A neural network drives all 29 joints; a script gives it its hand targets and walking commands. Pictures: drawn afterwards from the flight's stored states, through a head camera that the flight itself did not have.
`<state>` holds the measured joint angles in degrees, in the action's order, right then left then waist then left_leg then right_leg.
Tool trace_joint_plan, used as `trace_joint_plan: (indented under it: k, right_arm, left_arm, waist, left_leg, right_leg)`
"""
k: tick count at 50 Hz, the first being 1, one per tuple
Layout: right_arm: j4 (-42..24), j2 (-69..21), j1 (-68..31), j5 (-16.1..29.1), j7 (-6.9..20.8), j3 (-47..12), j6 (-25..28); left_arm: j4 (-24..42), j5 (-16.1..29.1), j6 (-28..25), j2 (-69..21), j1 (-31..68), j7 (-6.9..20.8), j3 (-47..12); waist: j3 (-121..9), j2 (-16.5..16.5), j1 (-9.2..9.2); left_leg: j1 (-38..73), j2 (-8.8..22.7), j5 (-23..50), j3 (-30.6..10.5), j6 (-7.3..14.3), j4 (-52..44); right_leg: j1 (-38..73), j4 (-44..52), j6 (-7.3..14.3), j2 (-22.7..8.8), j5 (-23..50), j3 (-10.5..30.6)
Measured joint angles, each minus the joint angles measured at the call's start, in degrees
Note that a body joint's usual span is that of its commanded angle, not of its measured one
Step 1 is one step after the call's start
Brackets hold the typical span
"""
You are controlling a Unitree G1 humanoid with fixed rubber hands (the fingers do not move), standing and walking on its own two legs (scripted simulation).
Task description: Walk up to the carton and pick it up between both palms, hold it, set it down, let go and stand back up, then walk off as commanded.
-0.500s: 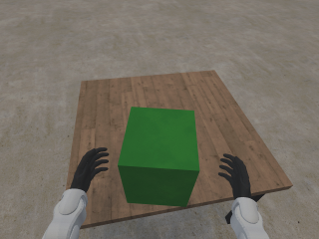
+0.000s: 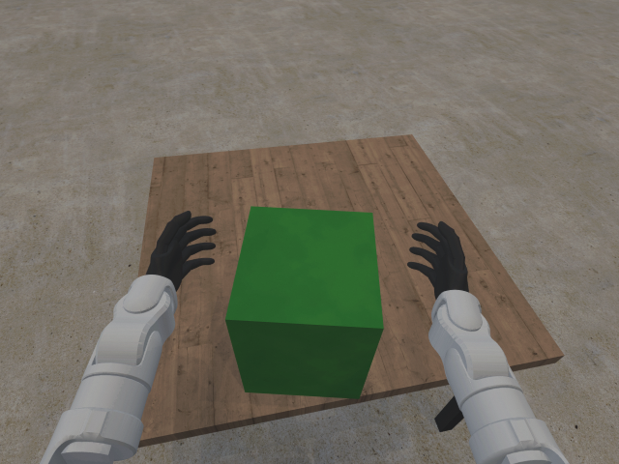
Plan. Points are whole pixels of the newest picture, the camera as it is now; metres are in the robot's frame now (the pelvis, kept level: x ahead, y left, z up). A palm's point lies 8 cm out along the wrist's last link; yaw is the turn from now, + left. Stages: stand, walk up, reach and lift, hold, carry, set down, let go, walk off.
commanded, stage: reach and lift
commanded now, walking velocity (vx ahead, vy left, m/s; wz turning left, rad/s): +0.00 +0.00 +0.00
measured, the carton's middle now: (306, 305) +0.40 +0.02 -0.08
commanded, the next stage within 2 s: none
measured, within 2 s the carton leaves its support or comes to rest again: neither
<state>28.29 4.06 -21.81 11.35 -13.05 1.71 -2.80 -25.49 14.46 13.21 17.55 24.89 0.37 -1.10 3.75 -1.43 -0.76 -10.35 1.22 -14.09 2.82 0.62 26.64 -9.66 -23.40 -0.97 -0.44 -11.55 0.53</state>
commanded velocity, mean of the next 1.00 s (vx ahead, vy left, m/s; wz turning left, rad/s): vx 0.00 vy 0.00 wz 0.00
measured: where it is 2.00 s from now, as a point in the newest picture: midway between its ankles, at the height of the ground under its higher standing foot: outside the picture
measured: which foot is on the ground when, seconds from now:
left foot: down 0.00-1.00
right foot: down 0.00-1.00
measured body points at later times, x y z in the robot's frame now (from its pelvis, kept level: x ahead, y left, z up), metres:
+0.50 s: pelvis +0.01 +0.00 +0.00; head +0.04 +0.02 +0.45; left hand +0.44 +0.19 +0.11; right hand +0.42 -0.17 +0.10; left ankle +0.00 +0.11 -0.74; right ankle +0.01 -0.14 -0.74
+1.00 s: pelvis -0.01 +0.01 -0.01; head +0.04 +0.03 +0.43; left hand +0.42 +0.20 +0.03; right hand +0.40 -0.16 +0.03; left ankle +0.00 +0.11 -0.74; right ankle +0.01 -0.14 -0.74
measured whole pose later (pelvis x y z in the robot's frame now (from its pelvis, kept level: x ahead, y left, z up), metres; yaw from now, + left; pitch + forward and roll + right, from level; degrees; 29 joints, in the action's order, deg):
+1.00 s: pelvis -0.01 +0.01 -0.01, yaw +0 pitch +9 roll -2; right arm 66.6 4.9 -43.7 9.5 -9.0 4.8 10.1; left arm -74.9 11.7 -14.9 13.8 48.1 -1.2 -0.1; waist -4.8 -1.4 1.9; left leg -29.0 1.5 -16.1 2.7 0.5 35.6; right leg -27.8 -31.3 -1.1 -0.4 -13.0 0.5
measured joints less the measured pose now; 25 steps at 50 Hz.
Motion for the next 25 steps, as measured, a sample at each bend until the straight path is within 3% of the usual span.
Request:
trace_joint_plan:
  k: [8, 12, 25]
  right_arm:
    - [1.0, 0.15, -5.84, 0.17, -0.12, 1.76, -4.23]
    - [5.35, 0.54, -10.71, 0.17, -0.1, 2.72, -6.23]
    - [10.07, 0.79, -15.19, 0.37, -0.12, 2.92, -4.8]
  left_arm:
    - [-3.45, -0.01, 1.38, 1.62, 6.88, -0.35, 0.02]
    - [-10.84, -0.01, 1.5, 1.87, 12.81, -0.38, 0.01]
    - [-17.6, -0.9, 0.5, 0.41, 18.02, -0.77, 0.85]
  waist:
    - [0.0, 0.0, 0.89]
    - [0.0, 0.0, 1.72]
    - [-0.27, 0.0, 2.12]
  left_leg:
    - [0.0, 0.0, -0.01, 0.0, 0.0, -0.08]
    - [-0.01, 0.0, 0.0, 0.0, 0.0, -0.28]
    - [-0.11, 0.0, -0.16, 0.0, -0.07, -1.17]
  right_leg:
    - [-0.01, 0.09, 0.0, 0.0, 0.01, 0.0]
    - [-0.01, 0.28, 0.0, 0.01, 0.02, 0.0]
    - [-0.14, 1.12, 0.0, 0.03, -0.21, 0.0]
